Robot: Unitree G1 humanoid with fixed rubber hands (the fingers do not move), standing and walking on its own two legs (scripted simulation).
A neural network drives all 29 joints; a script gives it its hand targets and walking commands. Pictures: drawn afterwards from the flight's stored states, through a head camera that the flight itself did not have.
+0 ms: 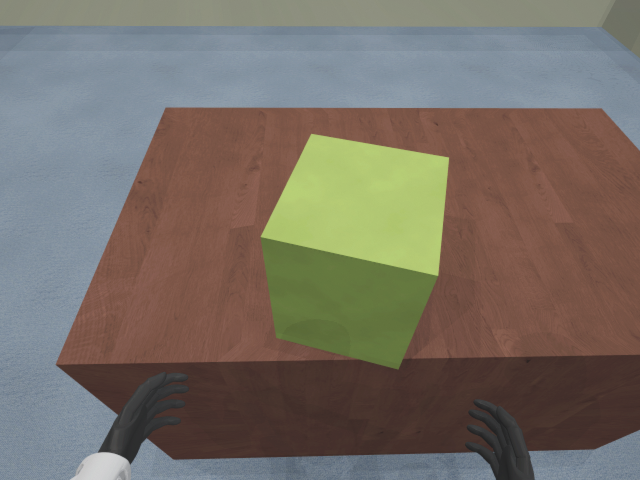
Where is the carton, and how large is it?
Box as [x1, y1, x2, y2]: [261, 134, 448, 368]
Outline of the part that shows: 311,134 261,235 262,249 276,337 386,366 398,368 437,277 448,157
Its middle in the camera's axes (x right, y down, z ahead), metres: +0.05 +0.01 +0.59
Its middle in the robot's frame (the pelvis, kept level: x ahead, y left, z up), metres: +0.42 -0.01 +0.01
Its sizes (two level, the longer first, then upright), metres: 0.210 0.200 0.250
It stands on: a pedestal, 0.67 m high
